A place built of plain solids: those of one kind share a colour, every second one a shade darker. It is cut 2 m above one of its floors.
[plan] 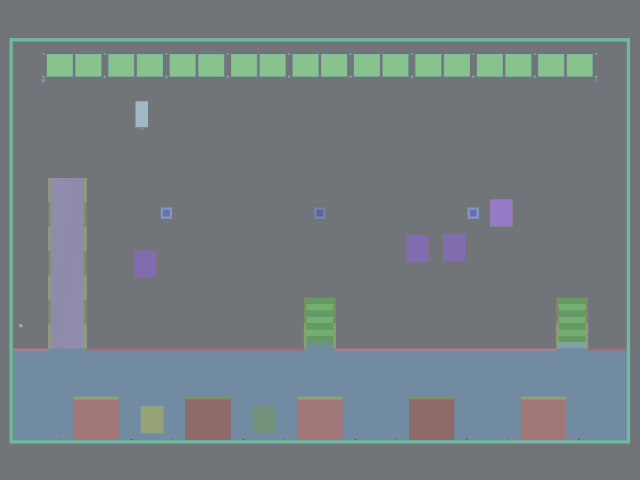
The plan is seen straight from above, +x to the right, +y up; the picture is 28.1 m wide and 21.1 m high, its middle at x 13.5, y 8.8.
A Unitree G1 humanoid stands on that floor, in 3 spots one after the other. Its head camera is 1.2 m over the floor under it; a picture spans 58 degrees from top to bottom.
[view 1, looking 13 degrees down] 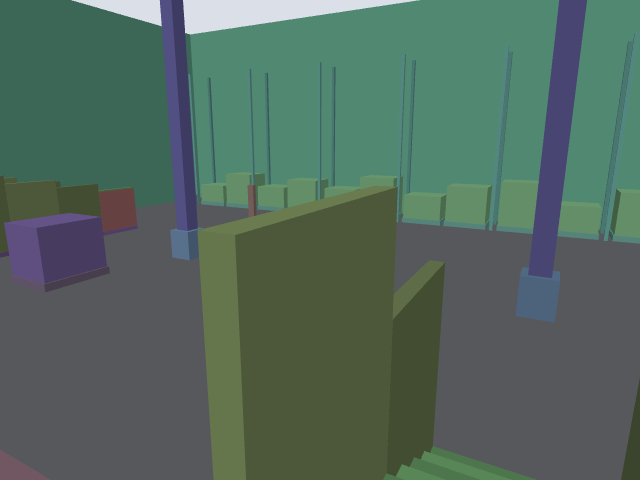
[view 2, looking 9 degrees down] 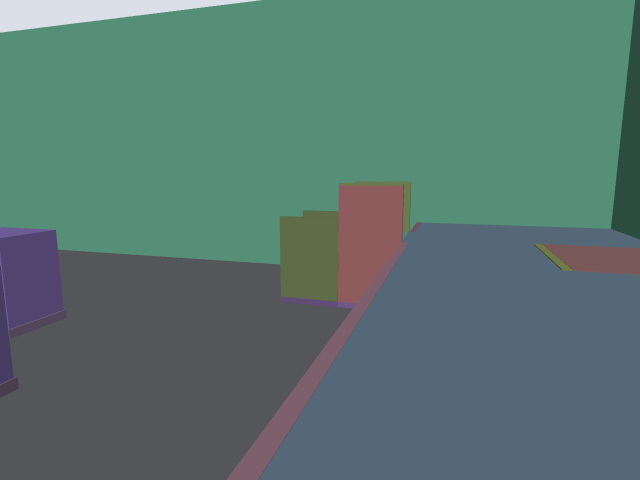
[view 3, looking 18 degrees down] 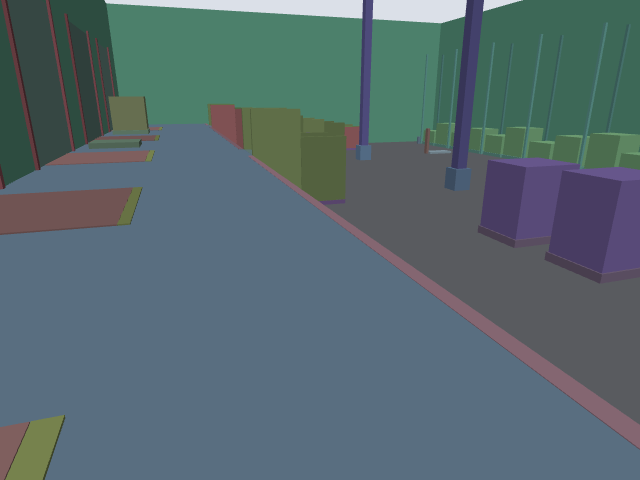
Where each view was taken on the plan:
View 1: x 13.49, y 3.31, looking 118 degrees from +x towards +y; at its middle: dock_south_cheek_whole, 1.29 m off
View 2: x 16.49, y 3.23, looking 17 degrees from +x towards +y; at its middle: dock_south_cheek_whole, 7.83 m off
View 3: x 23.98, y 2.43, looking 162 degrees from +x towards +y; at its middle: south_deck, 3.88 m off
